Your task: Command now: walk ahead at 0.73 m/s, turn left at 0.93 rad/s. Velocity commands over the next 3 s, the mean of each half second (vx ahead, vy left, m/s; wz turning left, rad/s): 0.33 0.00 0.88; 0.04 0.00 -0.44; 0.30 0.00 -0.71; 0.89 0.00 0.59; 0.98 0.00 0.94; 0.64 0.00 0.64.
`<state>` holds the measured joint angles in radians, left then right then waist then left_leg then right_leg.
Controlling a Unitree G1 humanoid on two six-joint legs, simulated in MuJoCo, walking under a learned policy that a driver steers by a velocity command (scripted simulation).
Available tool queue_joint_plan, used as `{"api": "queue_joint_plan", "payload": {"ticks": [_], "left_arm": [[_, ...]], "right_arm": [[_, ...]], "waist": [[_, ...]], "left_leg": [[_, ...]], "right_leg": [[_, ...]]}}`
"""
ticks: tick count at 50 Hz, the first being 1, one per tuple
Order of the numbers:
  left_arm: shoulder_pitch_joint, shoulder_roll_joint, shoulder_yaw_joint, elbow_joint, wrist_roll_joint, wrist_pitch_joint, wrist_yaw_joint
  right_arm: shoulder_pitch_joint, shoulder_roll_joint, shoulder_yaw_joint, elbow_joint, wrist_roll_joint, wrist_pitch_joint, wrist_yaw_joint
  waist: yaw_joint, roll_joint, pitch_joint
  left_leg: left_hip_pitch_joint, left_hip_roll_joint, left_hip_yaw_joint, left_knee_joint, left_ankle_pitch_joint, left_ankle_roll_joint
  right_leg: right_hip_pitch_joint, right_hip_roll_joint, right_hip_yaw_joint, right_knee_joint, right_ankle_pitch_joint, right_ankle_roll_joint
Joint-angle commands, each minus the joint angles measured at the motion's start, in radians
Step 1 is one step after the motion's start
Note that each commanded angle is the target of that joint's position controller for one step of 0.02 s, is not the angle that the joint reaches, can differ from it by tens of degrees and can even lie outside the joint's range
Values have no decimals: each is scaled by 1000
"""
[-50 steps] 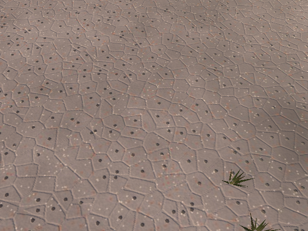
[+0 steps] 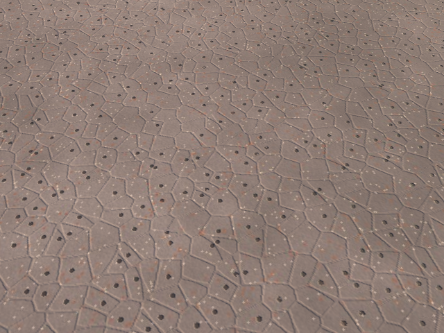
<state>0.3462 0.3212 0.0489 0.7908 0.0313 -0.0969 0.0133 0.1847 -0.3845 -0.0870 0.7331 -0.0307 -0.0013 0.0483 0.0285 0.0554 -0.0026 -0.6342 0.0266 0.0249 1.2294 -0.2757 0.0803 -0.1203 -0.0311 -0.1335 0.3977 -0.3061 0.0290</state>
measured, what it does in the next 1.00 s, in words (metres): walks ahead: left foot, then right foot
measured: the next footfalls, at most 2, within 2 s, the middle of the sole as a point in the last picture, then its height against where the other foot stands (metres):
left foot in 0.18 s outside the picture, level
right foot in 0.58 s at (276, 317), level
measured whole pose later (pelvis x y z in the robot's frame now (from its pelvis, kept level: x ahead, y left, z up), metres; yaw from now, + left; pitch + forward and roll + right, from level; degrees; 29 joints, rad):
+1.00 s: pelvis +0.38 -0.02 +0.00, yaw +9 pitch +2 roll +1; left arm 0.20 0.32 0.11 0.61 -0.04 0.06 0.04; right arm 0.15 -0.28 -0.08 0.73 -0.01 0.00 -0.01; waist 0.02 -0.04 0.06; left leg -0.26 -0.09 -0.11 0.47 -0.22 0.02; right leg -0.44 0.16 0.30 0.57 -0.28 0.01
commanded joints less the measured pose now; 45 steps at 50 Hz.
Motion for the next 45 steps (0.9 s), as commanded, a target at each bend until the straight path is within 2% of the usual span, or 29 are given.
{"api": "queue_joint_plan", "payload": {"ticks": [1, 3, 4, 5, 7, 8, 9, 10, 11, 12, 13, 14, 16, 17, 18, 20, 23, 27, 29, 30, 31, 32, 33, 34, 36, 37, 39, 41, 45], "left_arm": [[-50, 19, -6, -30, -21, -30, -6], [-114, 46, 1, -35, -29, -33, -1], [-197, 170, 41, -91, -59, -22, 28], [-198, 209, 52, -103, -61, -18, 44], [-185, 244, 71, -115, -72, -5, 53], [-182, 212, 64, -124, -76, 0, 47], [-120, 100, 35, -106, -64, -2, 29], [-7, 14, 2, -136, -4, -7, 9], [75, 117, 2, -182, -30, -19, -4], [-21, 201, 18, -189, -40, -22, -3], [-85, 196, 22, -205, -38, -15, 6], [-93, 181, 21, -193, -24, -2, 18], [-99, 183, 28, -193, -17, 21, 28], [-108, 162, 26, -193, -13, 25, 30], [-130, 126, 18, -199, -8, 24, 31], [-154, 73, 4, -202, -11, 29, 28], [-184, 50, -3, -195, -21, 41, 15], [-242, 44, -4, -212, -19, 37, -1], [-249, 38, 0, -214, -16, 25, -14], [-284, 99, 11, -244, -7, 21, -14], [-311, 161, 26, -258, 4, 30, -11], [-252, 129, 28, -241, -6, 43, -7], [-169, 132, 35, -223, -19, 56, -9], [-103, 167, 51, -212, -25, 66, -9], [-142, 181, 62, -234, -34, 74, 3], [-180, 161, 61, -247, -41, 84, 11], [-209, 123, 60, -256, -48, 110, 18], [-189, 119, 70, -255, -46, 129, 26], [-164, 148, 96, -258, -55, 144, 32]], "right_arm": [[-93, 83, 45, -145, -8, -3, 22], [-102, 81, 56, -146, -6, -11, 46], [-38, 41, 31, -126, 86, -38, 32], [-5, 10, 23, -121, 87, -45, 32], [128, -70, -17, -103, 60, -31, 28], [274, -128, -50, -66, 55, -17, 15], [268, -138, -53, -51, 64, -7, -8], [164, -219, -49, -127, 30, -12, -25], [150, -222, -49, -195, -15, -29, -14], [70, -199, -53, -233, 11, -30, -8], [4, -161, -44, -242, 41, -34, -9], [-30, -131, -34, -247, 57, -38, -11], [-67, -125, -37, -242, 43, -35, -23], [-68, -108, -35, -229, 46, -30, -33], [-63, -105, -35, -219, 49, -25, -45], [-61, -102, -36, -206, 50, -1, -72], [-58, -65, -22, -194, 49, 31, -97], [-26, 44, 25, -155, 26, 21, -79], [3, 68, 38, -126, 9, 2, -62], [76, 62, 34, -112, -5, -11, -59], [171, 36, 23, -93, 4, -16, -64], [117, -6, 13, -107, 4, -12, -73], [26, -39, 0, -129, 18, 1, -82], [-39, -45, -9, -140, 28, 16, -86], [-52, -10, -8, -137, 31, 37, -80], [-58, 10, -5, -135, 32, 37, -80], [-68, 53, 3, -125, 36, 29, -82], [-73, 65, 4, -113, 43, 18, -77], [-44, 31, -8, -84, 54, -9, -61]], "waist": [[-59, -166, 84], [-86, -139, 83], [-100, -152, 48], [-127, -156, -5], [-198, -160, -95], [-258, -115, -161], [-211, 55, -95], [-86, 304, -144], [-99, 221, -469], [-107, 7, -429], [-63, -94, -275], [-24, -166, -195], [16, -129, -112], [20, -120, -100], [18, -122, -105], [10, -98, -160], [-16, -11, -213], [-51, 60, -139], [-46, 59, -98], [-88, -19, -73], [-146, -200, -60], [-102, -278, -89], [-43, -275, -93], [7, -243, -94], [-11, -152, -78], [-26, -143, -71], [-33, -182, -71], [-23, -230, -102], [-17, -281, -117]], "left_leg": [[-140, 39, -6, -179, 105, -15], [101, -13, 81, -471, 310, -13], [191, -45, 84, -504, 358, -35], [283, -76, 96, -536, 356, -32], [497, -119, 86, -572, 339, 19], [708, -119, 38, -608, 422, 62], [840, -63, -65, -687, 522, 106], [939, 101, -357, -577, 1113, 237], [1113, 312, -758, -743, 821, 434], [999, 265, -776, -838, 520, 393], [835, 208, -722, -871, 383, 345], [692, 172, -684, -885, 409, 313], [471, 114, -566, -887, 636, 288], [405, 83, -509, -868, 711, 268], [361, 50, -470, -846, 770, 246], [332, 10, -406, -803, 823, 201], [301, -20, -345, -771, 658, 131], [294, 41, -376, -746, 392, 115], [292, 22, -339, -704, 259, 65], [290, -42, -291, -628, 107, 13], [234, -134, -177, -513, -109, -51], [223, -127, -113, -438, -165, -104], [166, -134, -111, -366, -268, -119], [78, -149, -126, -220, -357, -130], [41, -127, -179, -92, -274, -135], [65, -119, -172, -140, -225, -133], [129, -137, -127, -304, -161, -137], [194, -153, -127, -431, -148, -140], [319, -156, -153, -671, -90, -110]], "right_leg": [[37, -214, 54, -166, 753, -88], [-80, -141, -84, -166, 733, -60], [-73, -121, -81, -112, 845, -53], [-51, -140, -71, -47, 981, -43], [-44, -167, -50, 188, 1114, -34], [-126, -143, -37, 425, 954, -15], [-327, -30, -21, 711, 64, 31], [-523, 91, 36, 1129, -415, 59], [-640, 120, 269, 1285, -348, 59], [-620, 76, 311, 1187, -239, 31], [-637, 51, 303, 1092, -185, 30], [-601, 27, 307, 1031, -170, 40], [-499, 14, 304, 905, -171, 61], [-466, 9, 299, 819, -167, 71], [-441, 19, 285, 728, -139, 78], [-389, 48, 245, 574, -12, 92], [-288, 55, 217, 434, 183, 91], [-213, 4, 216, 291, 238, 45], [-98, 11, 219, 97, 356, -14], [-79, -68, 338, 69, 645, -62], [-55, -182, 480, 46, 787, -188], [-68, -254, 659, -10, 648, -299], [-33, -248, 757, -46, 469, -320], [14, -251, 807, -77, 320, -321], [-28, -204, 758, -78, 165, -258], [-72, -151, 693, -86, 124, -216], [-104, -63, 620, -95, 73, -167], [-84, -39, 627, -96, 45, -166], [-86, -45, 723, -123, -32, -175]]}}
Over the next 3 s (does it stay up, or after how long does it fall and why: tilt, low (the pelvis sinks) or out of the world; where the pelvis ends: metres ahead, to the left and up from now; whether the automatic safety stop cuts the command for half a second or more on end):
stays up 1.57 0.15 0.00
